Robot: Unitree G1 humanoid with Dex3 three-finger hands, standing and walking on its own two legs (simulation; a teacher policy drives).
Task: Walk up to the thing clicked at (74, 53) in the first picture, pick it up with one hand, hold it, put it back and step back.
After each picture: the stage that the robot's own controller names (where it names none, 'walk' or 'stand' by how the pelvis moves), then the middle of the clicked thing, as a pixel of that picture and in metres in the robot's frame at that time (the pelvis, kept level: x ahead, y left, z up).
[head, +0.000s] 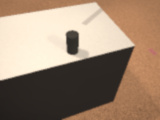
stand; (72, 43) +0.66 +0.07 -0.05
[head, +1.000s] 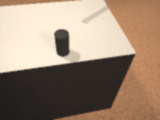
walk; (62, 43) +0.59 +0.12 -0.02
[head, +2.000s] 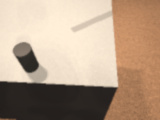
walk; (26, 58) +0.45 +0.26 -0.02
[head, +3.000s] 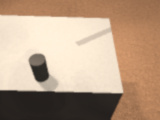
stand; (39, 68) +0.47 +0.20 -0.04
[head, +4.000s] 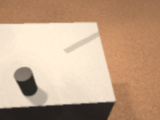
stand; (26, 82) +0.41 +0.23 -0.04
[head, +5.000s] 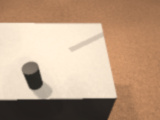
stand; (33, 76) +0.44 +0.22 -0.05
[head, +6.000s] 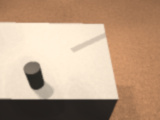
stand; (34, 76) +0.45 +0.21 -0.05
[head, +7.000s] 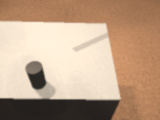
stand; (36, 75) +0.44 +0.20 -0.05
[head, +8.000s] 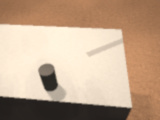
rise first; (48, 77) +0.44 +0.19 -0.05
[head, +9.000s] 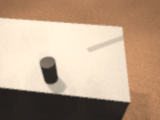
go down; (49, 70) +0.47 +0.18 -0.04
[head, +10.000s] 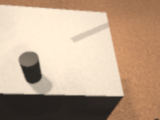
go down; (31, 68) +0.44 +0.18 -0.01
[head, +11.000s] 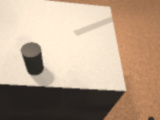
close in; (33, 59) +0.46 +0.17 +0.01
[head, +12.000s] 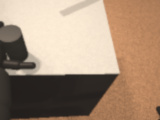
close; (14, 45) +0.47 +0.19 +0.04
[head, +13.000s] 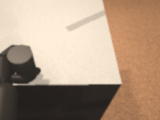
lift; (24, 64) +0.40 +0.17 +0.07
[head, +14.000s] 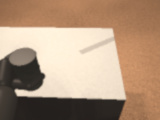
lift; (28, 70) +0.33 +0.17 +0.16
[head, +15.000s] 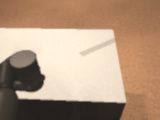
hold; (28, 72) +0.33 +0.17 +0.15
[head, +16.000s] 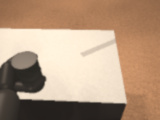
hold; (30, 73) +0.33 +0.17 +0.15
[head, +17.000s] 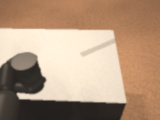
crouch; (29, 74) +0.32 +0.17 +0.14
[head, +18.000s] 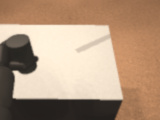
crouch; (23, 54) +0.40 +0.19 +0.14
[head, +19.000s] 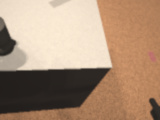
lower; out of the picture +0.49 +0.20 +0.04
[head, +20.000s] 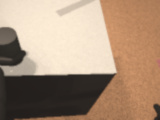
lower; (9, 47) +0.46 +0.19 +0.04
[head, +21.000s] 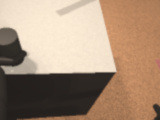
lower; (10, 48) +0.46 +0.19 +0.04
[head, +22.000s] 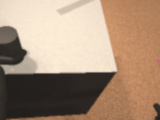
lower; (10, 46) +0.47 +0.19 +0.04
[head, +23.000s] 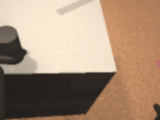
loosen; (10, 46) +0.47 +0.19 +0.04
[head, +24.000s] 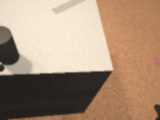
withdraw; (4, 47) +0.47 +0.20 +0.04
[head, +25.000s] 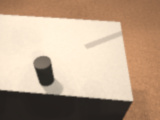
sink last; (44, 71) +0.44 +0.18 +0.00
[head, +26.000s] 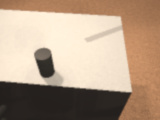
stand; (45, 63) +0.47 +0.18 +0.00
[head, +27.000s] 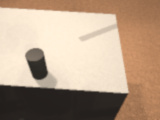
stand; (37, 64) +0.45 +0.19 +0.02
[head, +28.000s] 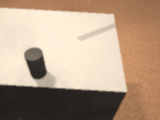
stand; (36, 64) +0.45 +0.19 +0.02
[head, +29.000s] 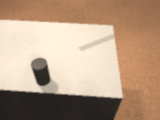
stand; (41, 72) +0.47 +0.20 -0.04
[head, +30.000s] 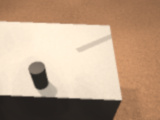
stand; (39, 76) +0.45 +0.20 -0.05
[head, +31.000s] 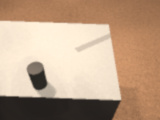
stand; (37, 76) +0.44 +0.20 -0.05
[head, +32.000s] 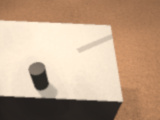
walk; (39, 76) +0.44 +0.20 -0.05
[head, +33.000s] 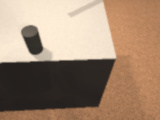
walk; (33, 40) +0.55 +0.22 -0.02
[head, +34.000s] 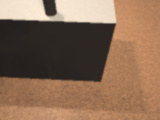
walk; (49, 3) +0.82 +0.19 -0.02
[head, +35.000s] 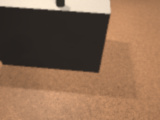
stand; out of the picture +1.08 +0.19 -0.03
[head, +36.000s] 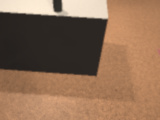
stand; (57, 2) +1.06 +0.19 -0.05
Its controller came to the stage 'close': yes
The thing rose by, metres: 0.20
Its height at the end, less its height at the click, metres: +0.00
